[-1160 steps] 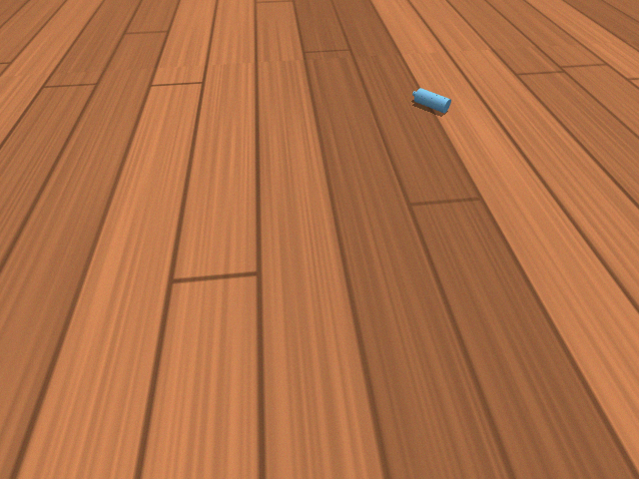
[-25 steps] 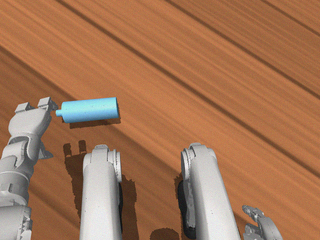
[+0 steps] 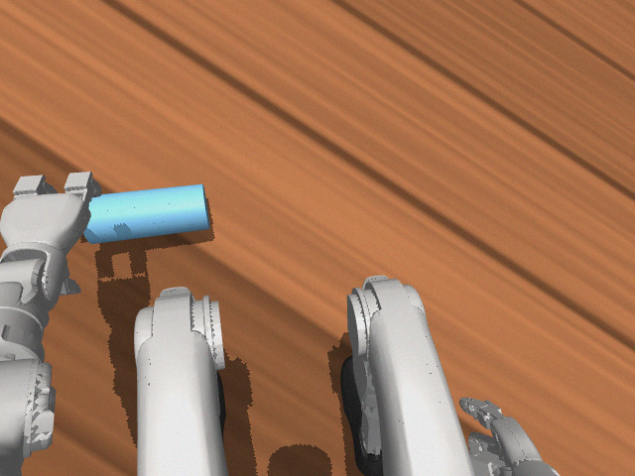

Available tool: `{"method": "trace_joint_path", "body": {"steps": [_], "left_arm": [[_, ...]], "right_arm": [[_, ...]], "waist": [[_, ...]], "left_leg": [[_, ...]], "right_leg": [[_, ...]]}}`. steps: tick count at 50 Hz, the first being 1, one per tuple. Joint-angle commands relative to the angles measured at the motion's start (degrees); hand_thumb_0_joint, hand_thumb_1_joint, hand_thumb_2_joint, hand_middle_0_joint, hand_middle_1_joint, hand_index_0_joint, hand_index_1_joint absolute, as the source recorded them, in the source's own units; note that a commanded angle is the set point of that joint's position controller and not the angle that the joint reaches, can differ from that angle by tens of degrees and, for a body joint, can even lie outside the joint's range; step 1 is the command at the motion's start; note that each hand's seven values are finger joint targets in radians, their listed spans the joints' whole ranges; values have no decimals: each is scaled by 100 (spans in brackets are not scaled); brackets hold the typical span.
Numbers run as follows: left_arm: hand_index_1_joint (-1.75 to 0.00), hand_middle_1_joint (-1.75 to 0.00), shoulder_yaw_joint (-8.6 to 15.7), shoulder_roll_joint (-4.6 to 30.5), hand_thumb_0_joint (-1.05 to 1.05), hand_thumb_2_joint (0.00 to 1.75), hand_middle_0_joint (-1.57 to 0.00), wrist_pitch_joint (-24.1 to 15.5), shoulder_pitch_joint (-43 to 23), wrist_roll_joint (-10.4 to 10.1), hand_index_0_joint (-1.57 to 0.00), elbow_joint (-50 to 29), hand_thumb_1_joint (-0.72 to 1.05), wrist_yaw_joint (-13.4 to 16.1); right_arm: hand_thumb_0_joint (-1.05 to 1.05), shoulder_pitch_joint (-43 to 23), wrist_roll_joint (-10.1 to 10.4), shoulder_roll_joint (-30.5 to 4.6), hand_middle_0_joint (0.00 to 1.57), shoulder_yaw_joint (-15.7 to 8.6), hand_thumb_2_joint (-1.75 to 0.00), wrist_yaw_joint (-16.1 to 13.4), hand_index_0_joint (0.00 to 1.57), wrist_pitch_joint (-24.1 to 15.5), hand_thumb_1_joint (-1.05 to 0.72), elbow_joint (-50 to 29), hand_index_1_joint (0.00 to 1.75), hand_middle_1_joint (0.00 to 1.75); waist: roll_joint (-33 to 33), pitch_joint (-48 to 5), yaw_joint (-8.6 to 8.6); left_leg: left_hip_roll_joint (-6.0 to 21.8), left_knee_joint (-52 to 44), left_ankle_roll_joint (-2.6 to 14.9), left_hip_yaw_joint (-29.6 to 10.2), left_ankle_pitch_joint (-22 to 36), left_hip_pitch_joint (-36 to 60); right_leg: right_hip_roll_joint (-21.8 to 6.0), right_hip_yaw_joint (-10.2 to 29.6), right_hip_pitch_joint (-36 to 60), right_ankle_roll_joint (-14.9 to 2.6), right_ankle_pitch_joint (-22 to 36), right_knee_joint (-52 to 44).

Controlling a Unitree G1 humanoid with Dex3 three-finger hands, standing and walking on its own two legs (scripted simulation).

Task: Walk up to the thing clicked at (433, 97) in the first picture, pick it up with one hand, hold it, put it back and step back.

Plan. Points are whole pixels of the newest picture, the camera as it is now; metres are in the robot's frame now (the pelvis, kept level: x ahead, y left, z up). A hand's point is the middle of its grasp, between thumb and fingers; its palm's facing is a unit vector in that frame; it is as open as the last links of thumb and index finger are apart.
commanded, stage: rise first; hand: left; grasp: from above
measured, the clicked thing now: (140, 214) +0.49 +0.27 -0.31
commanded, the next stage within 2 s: none
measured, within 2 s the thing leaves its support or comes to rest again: neither
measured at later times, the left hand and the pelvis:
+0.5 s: hand (87, 237) +0.41 +0.30 -0.19, palm faces -0.46 -0.09 -0.88, open 14.0 cm; pelvis +0.01 +0.00 -0.02, yaw -1 degrees
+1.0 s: hand (97, 232) +0.42 +0.29 -0.20, palm faces -0.45 -0.08 -0.89, open 14.1 cm; pelvis +0.01 +0.00 -0.02, yaw -1 degrees
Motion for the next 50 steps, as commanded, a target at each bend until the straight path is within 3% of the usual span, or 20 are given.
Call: {"method": "trace_joint_path", "body": {"steps": [1,6,10,15,23,27,31,32,44,48,50], "left_arm": [[-101,-102,229,1345,0,99,-6,68,-1711,-117,-7,-597,-53,389],[-102,-103,210,1388,0,99,-6,161,-1852,-91,-7,-461,-53,457],[-102,-103,227,1389,0,98,-6,204,-1815,-138,-7,-288,-53,456],[-102,-104,357,1526,0,97,-7,219,-1767,-173,-8,-331,-52,456],[-102,-104,390,1599,0,98,-6,118,-1812,-124,-8,-126,-53,467],[-103,-105,419,1714,0,98,-6,68,-1935,-125,-8,-191,-52,521],[-102,-104,352,1610,0,98,-6,62,-1900,-100,-8,19,-52,561],[-101,-98,342,1587,0,106,-7,50,-1960,-97,-4,-22,-60,570],[-102,-101,203,1583,0,103,-8,166,-2248,-74,-7,139,-56,693],[-103,-102,202,1579,0,103,-8,222,-2188,-85,-7,303,-56,688],[-102,-101,223,1607,0,103,-8,230,-2207,-81,-7,348,-57,698]], "right_arm": [[0,984,-53,-1237,20,-423,-90,-58,20,-108,-90,-131,30,30],[0,970,-77,-1240,20,-410,-90,-63,20,-132,-90,-78,30,30],[0,1010,-94,-1215,20,-383,-90,-59,20,-141,-90,-64,30,30],[0,1061,-101,-1178,20,-346,-90,-33,20,-128,-90,-57,30,30],[0,1060,-139,-1268,20,-287,-90,-5,20,-91,-90,-53,30,30],[0,1056,-158,-1280,20,-249,-90,-6,20,-90,-90,-37,30,30],[0,1096,-190,-1286,20,-244,-90,4,20,-92,-90,-2,30,30],[0,1078,-200,-1294,20,-233,-90,0,20,-90,-90,13,30,30],[0,1051,-222,-1371,20,-170,-90,-2,20,-143,-90,33,30,30],[0,1001,-224,-1360,20,-147,-90,11,20,-158,-90,6,30,30],[0,1101,-246,-1375,20,-99,-90,22,20,-164,-90,2,30,30]], "waist": [[1261,-3631,-41],[1467,-3732,-84],[1244,-3631,-148],[1208,-3836,-77],[1250,-3546,-180],[1274,-3716,-156],[1256,-3681,-240],[1270,-3706,-246],[1560,-3593,-353],[1470,-3487,-342],[1328,-3509,-416]], "left_leg": [[-49,-1388,309,698,423,3223],[-31,-1271,298,698,503,3255],[-47,-1162,338,744,490,2947],[-46,-1036,354,772,777,2985],[-49,-973,346,747,590,2770],[-51,-909,348,762,632,2737],[-60,-854,345,748,681,2726],[-60,-855,335,721,690,2738],[-55,-864,301,698,582,2785],[-52,-832,326,716,549,2677],[-61,-784,341,712,574,2571]], "right_leg": [[51,-837,1063,-531,929,-1420],[64,-830,992,-531,1038,-1297],[80,-806,1129,-512,1061,-1342],[75,-763,1409,-488,1347,-1306],[77,-822,1216,-496,1179,-1223],[95,-806,1316,-479,1224,-1235],[98,-814,1303,-474,1291,-1184],[99,-839,1253,-480,1292,-1131],[92,-890,1043,-505,1227,-1080],[100,-868,1058,-497,1222,-1115],[106,-864,1215,-473,1263,-1131]]}}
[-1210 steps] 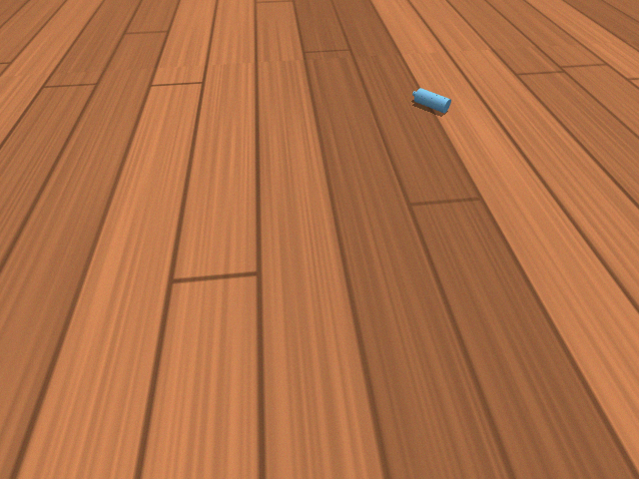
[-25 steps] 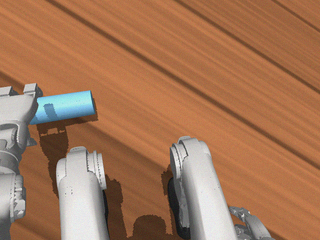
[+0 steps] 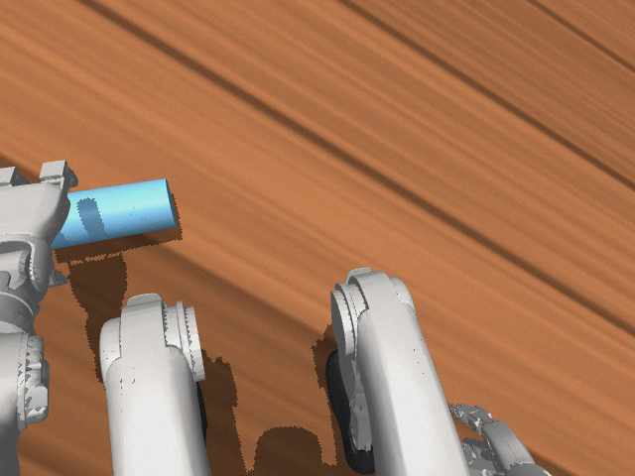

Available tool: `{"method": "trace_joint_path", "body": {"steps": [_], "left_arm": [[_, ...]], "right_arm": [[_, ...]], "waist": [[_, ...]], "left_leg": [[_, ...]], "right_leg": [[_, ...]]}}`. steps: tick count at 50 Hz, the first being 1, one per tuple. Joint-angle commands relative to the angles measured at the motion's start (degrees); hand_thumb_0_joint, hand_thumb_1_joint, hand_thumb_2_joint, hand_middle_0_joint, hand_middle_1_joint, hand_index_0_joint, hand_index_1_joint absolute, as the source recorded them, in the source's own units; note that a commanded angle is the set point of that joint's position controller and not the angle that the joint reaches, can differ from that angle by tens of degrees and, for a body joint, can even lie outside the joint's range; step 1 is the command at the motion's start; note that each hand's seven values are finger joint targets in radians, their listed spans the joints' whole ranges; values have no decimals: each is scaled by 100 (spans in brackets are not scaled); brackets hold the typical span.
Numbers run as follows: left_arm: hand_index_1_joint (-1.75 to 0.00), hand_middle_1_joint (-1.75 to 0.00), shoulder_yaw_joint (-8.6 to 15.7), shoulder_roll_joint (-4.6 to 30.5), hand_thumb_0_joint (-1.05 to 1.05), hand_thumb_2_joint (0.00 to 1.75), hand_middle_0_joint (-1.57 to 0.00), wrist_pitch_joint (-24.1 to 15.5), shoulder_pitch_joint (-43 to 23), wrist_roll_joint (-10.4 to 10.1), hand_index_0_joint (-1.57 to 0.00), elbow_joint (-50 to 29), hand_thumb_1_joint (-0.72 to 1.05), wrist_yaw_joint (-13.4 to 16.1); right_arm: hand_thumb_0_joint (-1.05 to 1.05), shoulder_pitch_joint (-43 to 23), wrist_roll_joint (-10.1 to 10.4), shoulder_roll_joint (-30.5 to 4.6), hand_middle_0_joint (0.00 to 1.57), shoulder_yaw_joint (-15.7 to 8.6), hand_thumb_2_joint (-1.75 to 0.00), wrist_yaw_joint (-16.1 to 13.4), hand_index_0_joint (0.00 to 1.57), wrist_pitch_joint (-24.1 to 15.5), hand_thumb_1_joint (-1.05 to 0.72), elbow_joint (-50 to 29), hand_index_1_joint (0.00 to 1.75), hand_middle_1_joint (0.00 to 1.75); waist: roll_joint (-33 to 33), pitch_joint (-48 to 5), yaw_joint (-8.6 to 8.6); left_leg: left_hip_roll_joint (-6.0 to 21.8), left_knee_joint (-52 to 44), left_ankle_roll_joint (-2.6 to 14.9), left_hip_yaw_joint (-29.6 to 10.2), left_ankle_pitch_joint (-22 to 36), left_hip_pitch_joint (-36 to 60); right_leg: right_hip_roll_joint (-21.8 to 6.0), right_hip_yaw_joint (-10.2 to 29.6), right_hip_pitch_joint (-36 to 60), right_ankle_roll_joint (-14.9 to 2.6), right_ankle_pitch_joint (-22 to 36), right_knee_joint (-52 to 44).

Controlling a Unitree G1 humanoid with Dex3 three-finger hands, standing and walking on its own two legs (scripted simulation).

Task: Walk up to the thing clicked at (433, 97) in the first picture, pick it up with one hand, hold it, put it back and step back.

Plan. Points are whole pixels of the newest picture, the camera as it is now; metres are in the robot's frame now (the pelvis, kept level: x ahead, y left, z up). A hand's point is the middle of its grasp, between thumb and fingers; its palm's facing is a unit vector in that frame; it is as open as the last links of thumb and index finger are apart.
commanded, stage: rise first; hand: left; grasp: from above
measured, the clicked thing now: (97, 214) +0.48 +0.28 -0.28
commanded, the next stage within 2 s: none
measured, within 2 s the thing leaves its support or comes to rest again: neither
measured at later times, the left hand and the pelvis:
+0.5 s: hand (57, 229) +0.43 +0.30 -0.18, palm faces -0.45 -0.09 -0.89, open 14.2 cm; pelvis +0.00 +0.00 +0.00, yaw -1 degrees
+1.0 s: hand (55, 224) +0.43 +0.30 -0.18, palm faces -0.45 -0.09 -0.89, open 14.2 cm; pelvis +0.00 +0.00 +0.00, yaw -1 degrees
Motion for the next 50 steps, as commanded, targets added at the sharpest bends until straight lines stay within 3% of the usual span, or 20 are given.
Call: {"method": "trace_joint_path", "body": {"steps": [1,3,5,10,11,13,14,20,22,25,27,29,31,32,34,37,41,43,45,50], "left_arm": [[-102,-102,154,1425,0,102,-7,46,-1559,-120,-7,-570,-56,229],[-103,-102,159,1466,0,103,-7,39,-1733,-146,-7,-643,-56,233],[-103,-102,142,1472,0,104,-7,43,-1679,-94,-6,-615,-58,220],[-102,-101,88,1409,0,105,-7,62,-1847,-140,-6,-636,-58,205],[-103,-102,134,1552,0,104,-7,52,-1848,-108,-6,-657,-58,206],[-103,-102,178,1475,0,103,-7,73,-1746,-149,-6,-559,-57,217],[-103,-102,92,1419,0,104,-7,80,-1714,-141,-6,-416,-58,202],[-103,-102,171,1579,0,104,-7,66,-1840,-126,-6,-481,-58,212],[-103,-101,97,1524,0,105,-7,66,-1918,-144,-6,-464,-59,219],[-103,-102,228,1681,0,104,-7,78,-1919,-135,-5,-623,-58,247],[-103,-101,107,1489,0,105,-7,119,-1859,-117,-5,-438,-59,239],[-103,-102,133,1566,0,105,-7,135,-1976,-124,-5,-571,-59,230],[-103,-101,213,1666,0,105,-7,158,-1860,-148,-5,-647,-59,210],[-103,-101,240,1709,0,105,-7,180,-1748,-170,-5,-458,-59,216],[-103,-102,-29,1348,0,104,-7,196,-1860,-171,-5,-275,-59,157],[-103,-101,179,1691,0,105,-7,161,-1960,-197,-5,-815,-59,139],[-103,-102,25,1432,0,105,-6,159,-1948,-226,-5,-608,-59,95],[-103,-102,97,1560,0,104,-7,161,-1839,-203,-6,-477,-59,88],[-104,-103,27,1486,0,104,-7,154,-1933,-212,-6,-602,-58,67],[-103,-102,104,1529,0,103,-7,166,-1869,-197,-6,-736,-58,68]], "right_arm": [[0,1047,1,-1335,20,-405,-90,-65,20,-56,-90,-94,30,30],[0,1048,-22,-1328,20,-374,-90,-63,20,-76,-90,-124,30,30],[0,1013,-16,-1332,20,-385,-90,-81,20,-67,-90,-110,30,30],[0,1123,-32,-1394,20,-348,-90,-61,20,-87,-90,-109,30,30],[0,1126,-24,-1387,20,-322,-90,-60,20,-78,-90,-101,30,30],[0,1133,-43,-1381,20,-327,-90,-62,20,-80,-90,-102,30,30],[0,1141,-37,-1383,20,-317,-90,-54,20,-94,-90,-100,30,30],[0,1197,-61,-1422,20,-262,-90,-34,20,-96,-90,-123,30,30],[0,1155,-73,-1428,20,-250,-90,-29,20,-116,-90,-146,30,30],[0,1145,-65,-1454,20,-259,-90,-34,20,-117,-90,-140,30,30],[0,1182,-78,-1429,20,-243,-90,-11,20,-121,-90,-157,30,30],[0,1216,-89,-1448,20,-231,-90,0,20,-118,-90,-164,30,30],[0,1164,-72,-1450,20,-249,-90,-8,20,-103,-90,-159,30,30],[0,1136,-49,-1446,20,-234,-90,-8,20,-103,-90,-162,30,30],[0,1149,-69,-1435,20,-239,-90,11,20,-133,-90,-142,30,30],[0,1176,-43,-1450,20,-254,-90,-9,20,-117,-90,-161,30,30],[0,1190,-39,-1432,20,-247,-90,-9,20,-95,-90,-162,30,30],[0,1235,-28,-1440,20,-242,-90,-15,20,-93,-90,-165,30,30],[0,1260,-37,-1435,20,-221,-90,-3,20,-108,-90,-153,30,30],[0,1200,-6,-1439,20,-269,-90,-5,20,-98,-90,-191,30,30]], "waist": [[1344,-3738,11],[1473,-3682,-66],[1504,-3759,-10],[1497,-3759,-171],[1587,-3845,-110],[1516,-3805,-79],[1506,-3644,-151],[1538,-3688,-174],[1559,-3558,-224],[1755,-3815,-128],[1633,-3653,-237],[1648,-3724,-255],[1750,-3938,-106],[1699,-3739,-82],[1475,-3352,-338],[1817,-3913,-79],[1537,-3733,-258],[1466,-3702,-203],[1506,-3672,-252],[1694,-3777,-133]], "left_leg": [[-44,-1251,439,885,669,2954],[-45,-1252,432,867,588,2965],[-48,-1264,422,870,559,3024],[-32,-1197,423,833,746,3054],[-43,-1210,417,845,782,3063],[-33,-1202,413,845,788,3068],[-35,-1191,416,839,723,3025],[-42,-1174,417,824,769,2990],[-26,-1156,429,832,682,2897],[-27,-1166,399,837,735,3077],[-27,-1173,406,823,699,2991],[-36,-1162,421,819,758,2967],[-37,-1190,407,838,794,3096],[-44,-1200,415,857,714,2981],[-26,-1148,437,817,525,2743],[-48,-1228,400,842,720,3089],[-46,-1177,428,822,693,2904],[-49,-1163,440,833,779,2872],[-39,-1140,441,830,836,2896],[-40,-1269,400,823,757,3081]], "right_leg": [[45,-778,1556,-525,1281,-1542],[33,-793,1530,-527,1198,-1531],[49,-794,1495,-539,1167,-1521],[38,-828,1537,-511,1393,-1483],[47,-817,1615,-521,1425,-1474],[36,-842,1591,-511,1412,-1453],[44,-844,1506,-520,1367,-1451],[43,-859,1585,-515,1422,-1405],[57,-849,1545,-502,1365,-1476],[50,-859,1581,-518,1381,-1421],[57,-884,1554,-518,1370,-1422],[61,-871,1628,-507,1454,-1439],[61,-850,1678,-516,1443,-1444],[56,-843,1591,-522,1371,-1437],[80,-871,1451,-511,1245,-1482],[51,-844,1660,-529,1364,-1447],[66,-849,1678,-501,1397,-1515],[62,-833,1738,-489,1476,-1521],[60,-837,1774,-476,1566,-1519],[46,-872,1633,-527,1406,-1469]]}}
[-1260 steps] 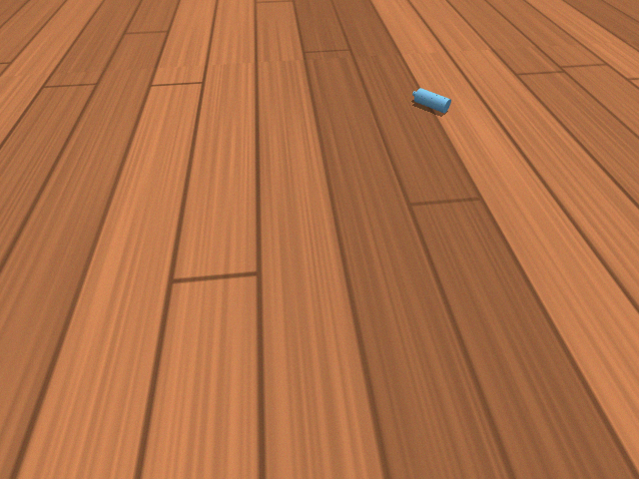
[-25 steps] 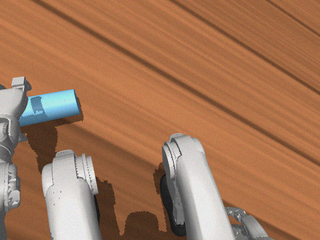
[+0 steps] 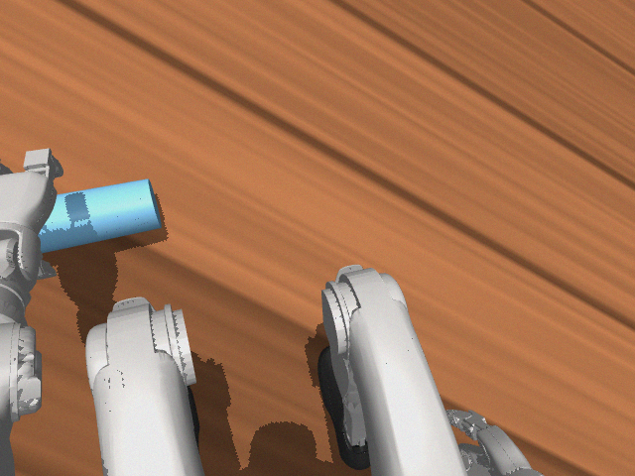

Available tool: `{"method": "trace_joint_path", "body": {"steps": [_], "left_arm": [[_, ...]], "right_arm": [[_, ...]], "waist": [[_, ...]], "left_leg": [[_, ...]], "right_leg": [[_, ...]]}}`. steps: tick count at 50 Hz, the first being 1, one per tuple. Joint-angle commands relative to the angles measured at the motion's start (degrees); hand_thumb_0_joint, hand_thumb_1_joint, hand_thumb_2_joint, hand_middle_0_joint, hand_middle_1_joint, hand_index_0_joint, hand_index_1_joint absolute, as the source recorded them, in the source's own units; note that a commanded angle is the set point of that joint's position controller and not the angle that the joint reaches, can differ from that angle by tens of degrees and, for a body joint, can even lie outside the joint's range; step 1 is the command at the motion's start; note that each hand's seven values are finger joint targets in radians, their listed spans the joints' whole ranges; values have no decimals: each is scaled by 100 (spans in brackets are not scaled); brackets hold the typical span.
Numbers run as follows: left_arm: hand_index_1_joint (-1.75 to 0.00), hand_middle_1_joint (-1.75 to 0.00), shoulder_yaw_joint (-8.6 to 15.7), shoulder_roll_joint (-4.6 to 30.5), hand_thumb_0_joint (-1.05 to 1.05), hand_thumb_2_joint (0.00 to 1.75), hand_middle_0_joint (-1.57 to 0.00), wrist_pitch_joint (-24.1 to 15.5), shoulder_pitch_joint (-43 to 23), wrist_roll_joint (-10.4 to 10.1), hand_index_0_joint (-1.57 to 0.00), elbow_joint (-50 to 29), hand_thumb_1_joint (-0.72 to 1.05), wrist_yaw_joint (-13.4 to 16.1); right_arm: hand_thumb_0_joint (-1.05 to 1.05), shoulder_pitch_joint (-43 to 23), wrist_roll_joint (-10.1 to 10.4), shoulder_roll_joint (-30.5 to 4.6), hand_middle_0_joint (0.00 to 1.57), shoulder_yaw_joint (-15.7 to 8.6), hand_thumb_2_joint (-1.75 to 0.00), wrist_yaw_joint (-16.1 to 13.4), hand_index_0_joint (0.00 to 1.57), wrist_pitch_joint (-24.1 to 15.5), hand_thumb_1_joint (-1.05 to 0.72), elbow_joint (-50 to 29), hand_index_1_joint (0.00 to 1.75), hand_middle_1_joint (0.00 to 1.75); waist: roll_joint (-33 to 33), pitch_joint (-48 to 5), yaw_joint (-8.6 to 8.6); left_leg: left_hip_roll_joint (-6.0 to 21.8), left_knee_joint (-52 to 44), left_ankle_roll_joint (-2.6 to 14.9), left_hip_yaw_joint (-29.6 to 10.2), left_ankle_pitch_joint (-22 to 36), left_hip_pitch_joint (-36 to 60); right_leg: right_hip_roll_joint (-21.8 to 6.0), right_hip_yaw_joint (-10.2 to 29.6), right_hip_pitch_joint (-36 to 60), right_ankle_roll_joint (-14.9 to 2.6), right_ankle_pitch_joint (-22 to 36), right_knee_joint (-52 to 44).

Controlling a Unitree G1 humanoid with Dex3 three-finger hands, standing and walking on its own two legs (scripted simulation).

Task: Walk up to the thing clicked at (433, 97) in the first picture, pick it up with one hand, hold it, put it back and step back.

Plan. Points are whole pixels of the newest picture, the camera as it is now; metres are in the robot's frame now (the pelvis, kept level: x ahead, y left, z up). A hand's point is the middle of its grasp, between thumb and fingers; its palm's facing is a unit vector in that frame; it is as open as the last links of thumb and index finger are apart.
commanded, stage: rise first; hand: left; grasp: from above
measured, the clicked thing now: (79, 218) +0.47 +0.29 -0.28
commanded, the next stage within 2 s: approach in 1.74 s
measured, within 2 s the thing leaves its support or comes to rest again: neither
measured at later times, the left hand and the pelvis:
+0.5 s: hand (33, 232) +0.42 +0.30 -0.17, palm faces -0.45 -0.09 -0.89, open 14.2 cm; pelvis +0.00 +0.00 +0.00, yaw +0 degrees
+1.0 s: hand (36, 232) +0.42 +0.30 -0.17, palm faces -0.45 -0.09 -0.89, open 14.2 cm; pelvis +0.00 +0.00 +0.00, yaw +0 degrees
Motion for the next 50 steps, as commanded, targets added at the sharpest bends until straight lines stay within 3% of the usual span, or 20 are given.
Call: {"method": "trace_joint_path", "body": {"steps": [1,5,6,7,9,12,14,16,17,19,23,26,28,31,35,38,40,42,48,50], "left_arm": [[-103,-102,75,1282,0,103,-7,21,-1659,-80,-6,-744,-58,208],[-103,-102,164,1440,0,104,-7,8,-1720,-73,-6,-959,-58,189],[-103,-102,148,1438,0,103,-7,16,-1680,-60,-6,-922,-58,206],[-103,-102,-10,1154,0,103,-7,47,-1615,-82,-6,-654,-58,178],[-103,-102,-38,1215,0,104,-7,12,-1816,-108,-6,-758,-58,170],[-103,-102,29,1295,0,103,-7,17,-1555,-68,-6,-465,-58,192],[-103,-102,-40,1206,0,103,-7,-23,-1853,-78,-6,-569,-57,192],[-103,-102,62,1398,0,103,-7,-41,-1722,-48,-6,-516,-58,220],[-103,-102,152,1448,0,103,-7,-39,-1746,-37,-6,-636,-57,242],[-103,-102,33,1244,0,102,-7,-16,-1645,-14,-7,-460,-57,246],[-103,-102,187,1495,0,103,-7,-39,-1725,5,-6,-731,-58,313],[-102,-102,-20,1192,0,102,-7,2,-1808,-39,-6,-514,-56,311],[-102,-101,123,1360,0,103,-7,4,-1738,-72,-7,-663,-57,336],[-102,-101,-3,1240,0,103,-8,36,-1827,-49,-7,-597,-57,307],[-101,-100,119,1381,0,102,-8,44,-1666,-74,-7,-631,-57,317],[-102,-102,160,1422,0,102,-7,27,-1755,-68,-6,-634,-57,306],[-103,-102,7,1209,0,102,-7,38,-1641,-82,-6,-398,-57,271],[-102,-101,190,1467,0,102,-7,2,-1740,-73,-6,-644,-57,293],[-102,-102,-3,1166,0,102,-7,-8,-1643,-74,-7,-402,-57,278],[-102,-102,105,1326,0,102,-7,-20,-1690,-68,-7,-484,-56,294]], "right_arm": [[0,1047,14,-1378,20,-478,-90,-70,20,-36,-90,-110,30,30],[0,1049,47,-1406,20,-497,-90,-83,20,-20,-90,-113,30,30],[0,1069,42,-1397,20,-479,-90,-86,20,-20,-90,-130,30,30],[0,1047,38,-1386,20,-509,-90,-85,20,-33,-90,-120,30,30],[0,1041,42,-1400,20,-484,-90,-109,20,-22,-90,-94,30,30],[0,1058,32,-1371,20,-462,-90,-114,20,-31,-90,-58,30,30],[0,1120,12,-1390,20,-429,-90,-121,20,-49,-90,-89,30,30],[0,1051,19,-1399,20,-436,-90,-139,20,-55,-90,-71,30,30],[0,1071,13,-1403,20,-429,-90,-127,20,-65,-90,-99,30,30],[0,1015,-12,-1385,20,-430,-90,-110,20,-66,-90,-99,30,30],[0,1036,-17,-1393,20,-440,-90,-105,20,-58,-90,-106,30,30],[0,1030,-15,-1389,20,-448,-90,-98,20,-85,-90,-88,30,30],[0,1066,-20,-1417,20,-460,-90,-110,20,-100,-90,-54,30,30],[0,1069,-30,-1409,20,-443,-90,-88,20,-110,-90,-49,30,30],[0,1076,-16,-1402,20,-447,-90,-68,20,-131,-90,-72,30,30],[0,1075,-25,-1419,20,-418,-90,-75,20,-120,-90,-78,30,30],[0,1042,-29,-1377,20,-429,-90,-53,20,-140,-90,-66,30,30],[0,1077,-23,-1432,20,-430,-90,-64,20,-133,-90,-97,30,30],[0,1096,-38,-1398,20,-418,-90,-49,20,-147,-90,-78,30,30],[0,1119,-50,-1419,20,-406,-90,-31,20,-159,-90,-73,30,30]], "waist": [[1665,-3762,-50],[1735,-3963,63],[1819,-3897,56],[1569,-3706,-49],[1492,-3749,-115],[1437,-3736,14],[1383,-3600,-167],[1497,-3691,-11],[1696,-3743,10],[1676,-3735,-52],[1748,-3941,35],[1588,-3607,-138],[1712,-3834,10],[1490,-3745,-123],[1653,-3860,14],[1689,-3845,-32],[1577,-3586,-76],[1640,-3767,1],[1571,-3668,-118],[1464,-3636,-110]], "left_leg": [[-42,-1326,430,903,677,3026],[-59,-1386,417,915,670,3132],[-61,-1413,416,931,688,3123],[-38,-1377,427,910,596,3066],[-46,-1325,454,895,564,2944],[-49,-1353,449,920,662,2925],[-51,-1310,462,894,663,2872],[-56,-1309,449,907,665,2950],[-62,-1361,417,920,739,3080],[-48,-1385,404,890,738,3169],[-61,-1346,422,934,744,3086],[-49,-1335,432,909,569,2947],[-64,-1365,414,913,628,3060],[-49,-1300,445,904,612,2979],[-46,-1304,427,914,743,3067],[-62,-1289,430,911,717,3000],[-60,-1318,432,915,571,2909],[-67,-1347,425,892,567,2972],[-58,-1269,437,908,682,2933],[-65,-1266,454,896,640,2821]], "right_leg": [[30,-801,1557,-561,1283,-1482],[35,-784,1620,-575,1255,-1521],[17,-778,1658,-573,1276,-1523],[20,-793,1499,-566,1206,-1533],[44,-755,1572,-548,1208,-1615],[44,-755,1683,-551,1265,-1591],[26,-768,1678,-525,1304,-1610],[23,-754,1626,-546,1277,-1565],[8,-773,1634,-558,1318,-1498],[29,-823,1533,-570,1325,-1461],[14,-765,1642,-563,1320,-1504],[40,-769,1452,-557,1196,-1560],[14,-773,1537,-566,1206,-1521],[34,-777,1566,-541,1236,-1568],[18,-776,1585,-559,1326,-1475],[23,-787,1600,-554,1315,-1466],[43,-779,1490,-562,1185,-1510],[27,-802,1538,-571,1133,-1499],[34,-785,1585,-541,1315,-1508],[40,-794,1634,-529,1256,-1542]]}}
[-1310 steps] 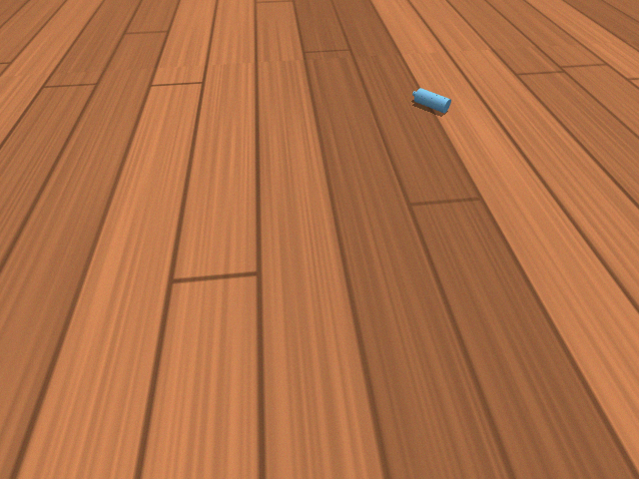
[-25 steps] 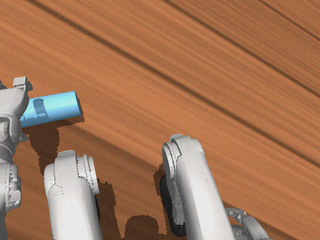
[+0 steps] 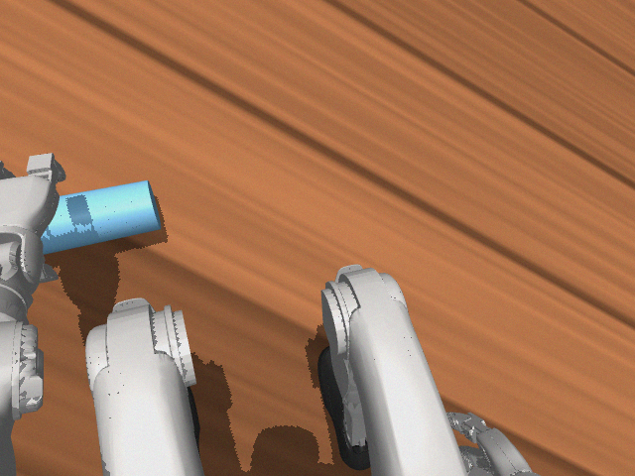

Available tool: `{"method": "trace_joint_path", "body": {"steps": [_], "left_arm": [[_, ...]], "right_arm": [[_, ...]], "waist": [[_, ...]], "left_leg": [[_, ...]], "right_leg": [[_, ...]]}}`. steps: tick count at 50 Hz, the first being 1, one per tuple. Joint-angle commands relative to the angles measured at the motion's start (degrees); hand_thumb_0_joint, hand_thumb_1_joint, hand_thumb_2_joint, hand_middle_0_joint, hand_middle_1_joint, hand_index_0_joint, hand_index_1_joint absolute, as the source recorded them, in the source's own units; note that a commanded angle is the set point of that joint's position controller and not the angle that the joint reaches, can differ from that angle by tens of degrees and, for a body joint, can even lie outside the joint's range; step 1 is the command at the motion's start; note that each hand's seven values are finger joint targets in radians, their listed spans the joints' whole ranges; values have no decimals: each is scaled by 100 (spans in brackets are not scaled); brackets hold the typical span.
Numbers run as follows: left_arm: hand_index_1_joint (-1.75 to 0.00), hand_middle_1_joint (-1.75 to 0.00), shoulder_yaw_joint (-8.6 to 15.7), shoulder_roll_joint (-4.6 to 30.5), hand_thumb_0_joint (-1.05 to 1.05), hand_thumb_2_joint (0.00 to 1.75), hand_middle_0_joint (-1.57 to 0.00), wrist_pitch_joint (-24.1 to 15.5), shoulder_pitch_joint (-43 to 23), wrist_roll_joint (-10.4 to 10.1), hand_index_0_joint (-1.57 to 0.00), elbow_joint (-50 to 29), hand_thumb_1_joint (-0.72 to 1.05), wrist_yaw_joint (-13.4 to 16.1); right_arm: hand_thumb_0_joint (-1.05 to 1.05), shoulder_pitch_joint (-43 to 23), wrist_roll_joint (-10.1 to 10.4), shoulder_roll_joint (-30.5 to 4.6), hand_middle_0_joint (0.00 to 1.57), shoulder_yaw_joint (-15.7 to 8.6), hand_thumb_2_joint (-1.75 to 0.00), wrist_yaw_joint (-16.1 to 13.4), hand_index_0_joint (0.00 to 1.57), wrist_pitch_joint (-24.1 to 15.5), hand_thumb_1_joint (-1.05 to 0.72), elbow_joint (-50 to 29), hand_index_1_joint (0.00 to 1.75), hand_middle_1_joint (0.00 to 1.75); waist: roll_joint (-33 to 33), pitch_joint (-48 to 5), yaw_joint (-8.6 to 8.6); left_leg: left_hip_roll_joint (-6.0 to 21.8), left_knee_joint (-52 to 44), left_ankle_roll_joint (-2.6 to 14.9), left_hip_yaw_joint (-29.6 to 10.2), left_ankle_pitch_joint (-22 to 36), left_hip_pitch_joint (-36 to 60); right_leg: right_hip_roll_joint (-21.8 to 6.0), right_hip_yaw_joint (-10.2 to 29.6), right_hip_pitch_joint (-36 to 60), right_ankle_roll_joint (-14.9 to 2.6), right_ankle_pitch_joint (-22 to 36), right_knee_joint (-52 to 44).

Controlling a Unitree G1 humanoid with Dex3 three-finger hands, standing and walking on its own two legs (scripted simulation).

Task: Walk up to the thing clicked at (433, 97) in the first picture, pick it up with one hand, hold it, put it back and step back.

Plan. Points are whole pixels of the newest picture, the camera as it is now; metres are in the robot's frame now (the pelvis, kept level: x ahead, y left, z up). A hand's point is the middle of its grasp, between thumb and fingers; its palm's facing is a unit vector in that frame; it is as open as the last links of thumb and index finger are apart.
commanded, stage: rise first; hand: left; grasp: from above
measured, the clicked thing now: (79, 219) +0.48 +0.29 -0.28
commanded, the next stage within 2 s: approach in 0.74 s
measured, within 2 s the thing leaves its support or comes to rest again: neither
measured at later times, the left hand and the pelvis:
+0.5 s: hand (39, 234) +0.43 +0.30 -0.18, palm faces -0.45 -0.09 -0.89, open 14.2 cm; pelvis +0.00 +0.00 +0.00, yaw +0 degrees
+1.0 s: hand (44, 228) +0.43 +0.29 -0.18, palm faces -0.45 -0.07 -0.89, open 14.1 cm; pelvis +0.00 +0.00 +0.00, yaw +0 degrees
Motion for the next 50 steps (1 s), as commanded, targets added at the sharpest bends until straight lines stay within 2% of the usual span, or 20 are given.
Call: {"method": "trace_joint_path", "body": {"steps": [1,3,6,7,9,10,15,17,27,30,33,35,37,39,41,42,44,48,49,50], "left_arm": [[-102,-101,193,1391,0,102,-8,-14,-1571,-92,-7,-667,-57,213],[-102,-101,238,1486,0,103,-7,-30,-1524,-57,-7,-750,-57,213],[-102,-102,70,1219,0,103,-7,-31,-1695,-83,-6,-786,-57,221],[-102,-102,203,1466,0,103,-7,-58,-1802,-74,-6,-1075,-58,248],[-103,-102,247,1408,0,102,-7,-18,-1464,-52,-6,-827,-57,261],[-102,-101,200,1370,0,103,-7,-11,-1600,-41,-6,-810,-57,272],[-102,-102,35,1172,0,102,-6,-14,-1686,-44,-6,-617,-56,279],[-103,-102,154,1385,0,102,-7,-27,-1687,-37,-6,-670,-57,294],[-102,-102,217,1390,0,101,-6,36,-1571,-56,-6,-643,-56,338],[-103,-102,93,1199,0,102,-6,47,-1650,-45,-6,-458,-57,294],[-103,-102,256,1506,0,102,-7,0,-1719,-85,-6,-750,-56,294],[-103,-103,248,1487,0,101,-7,4,-1602,-69,-6,-887,-56,290],[-103,-103,182,1371,0,101,-6,4,-1792,-90,-6,-920,-56,273],[-103,-102,225,1426,0,102,-6,18,-1555,-83,-6,-671,-57,277],[-102,-102,116,1266,0,102,-6,1,-1618,-57,-6,-603,-57,254],[-103,-99,123,1320,0,109,-7,-16,-1662,-46,-4,-589,-61,249],[-105,-104,52,1298,0,104,-8,-34,-1896,-49,-7,-868,-57,247],[-105,-104,-298,783,0,103,-7,1,-2209,-90,-7,-720,-57,300],[-104,-104,-229,919,0,103,-7,-9,-2483,-93,-7,-907,-56,348],[-105,-104,-311,785,0,103,-7,29,-2404,-61,-7,-786,-57,352]], "right_arm": [[0,1052,-6,-1395,20,-442,-90,-52,20,-76,-90,-104,30,30],[0,1022,-6,-1367,20,-427,-90,-42,20,-60,-90,-96,30,30],[0,1015,-8,-1383,20,-457,-90,-43,20,-74,-90,-99,30,30],[0,997,1,-1396,20,-459,-90,-53,20,-55,-90,-89,30,30],[0,1011,4,-1381,20,-476,-90,-52,20,-51,-90,-87,30,30],[0,1011,-2,-1394,20,-477,-90,-47,20,-47,-90,-87,30,30],[0,969,-22,-1397,20,-464,-90,-64,20,-63,-89,-74,30,30],[0,991,-15,-1408,20,-447,-90,-57,20,-68,-90,-76,30,30],[0,975,-18,-1392,20,-466,-90,-34,20,-71,-90,-69,30,30],[0,1043,-45,-1386,20,-451,-90,-23,20,-66,-89,-59,30,30],[0,1033,-40,-1410,20,-442,-90,-12,20,-91,-90,-70,30,30],[0,985,-25,-1375,20,-445,-90,-1,20,-86,-90,-71,30,30],[0,1022,-25,-1393,20,-462,-90,4,20,-81,-90,-92,30,30],[0,982,-13,-1386,20,-479,-90,-11,20,-67,-90,-98,30,30],[0,1013,-32,-1388,20,-452,-90,-18,20,-67,-90,-84,30,30],[0,1009,-37,-1403,20,-443,-90,-19,20,-62,-90,-89,30,30],[0,1018,-19,-1385,20,-455,-90,-34,20,-59,-90,-73,30,30],[0,1146,-27,-1394,20,-443,-90,-29,20,-98,-90,-18,30,30],[0,1162,-30,-1437,20,-451,-89,-43,20,-105,-90,-10,30,30],[0,1188,-43,-1409,20,-447,-90,-35,20,-119,-90,-16,30,30]], "waist": [[1472,-3656,-22],[1563,-3832,54],[1534,-3690,-110],[1704,-3909,7],[1571,-3897,93],[1583,-3765,-36],[1540,-3666,-84],[1599,-3731,-14],[1705,-3861,19],[1513,-3585,-159],[1565,-3774,-13],[1726,-4030,92],[1678,-3896,-76],[1553,-3781,17],[1483,-3638,-103],[1472,-3644,-89],[1732,-3847,-68],[1599,-3726,-386],[1720,-3816,-386],[1804,-3771,-389]], "left_leg": [[-44,-1257,454,898,612,2861],[-43,-1262,444,908,654,2897],[-38,-1248,443,889,564,2924],[-37,-1251,436,915,653,2970],[-42,-1282,433,915,675,3005],[-38,-1242,441,911,640,2965],[-42,-1302,428,851,524,2967],[-48,-1272,432,875,597,2980],[-36,-1270,425,897,747,3032],[-45,-1232,445,882,657,2848],[-35,-1208,455,888,710,2884],[-31,-1218,431,918,820,3078],[-35,-1228,441,903,712,2982],[-37,-1257,446,892,548,2837],[-47,-1247,451,886,542,2782],[-43,-1258,452,860,518,2764],[-37,-1276,429,873,639,3017],[-14,-1208,428,838,645,3001],[-11,-1238,417,822,646,3038],[-8,-1271,399,815,647,3115]], "right_leg": [[48,-779,1689,-509,1217,-1561],[58,-760,1804,-524,1227,-1518],[61,-776,1631,-517,1197,-1549],[56,-748,1749,-516,1259,-1557],[51,-774,1729,-522,1259,-1523],[41,-782,1652,-515,1253,-1514],[64,-830,1464,-539,1135,-1506],[52,-797,1588,-535,1206,-1502],[43,-802,1625,-531,1343,-1447],[43,-811,1606,-515,1307,-1477],[58,-783,1744,-505,1334,-1501],[57,-754,1833,-519,1418,-1458],[50,-785,1741,-510,1336,-1496],[64,-767,1664,-534,1132,-1532],[60,-796,1669,-518,1169,-1535],[64,-811,1624,-526,1131,-1520],[62,-791,1654,-534,1263,-1516],[71,-803,1605,-509,1352,-1579],[50,-833,1534,-516,1321,-1551],[55,-846,1508,-534,1320,-1541]]}}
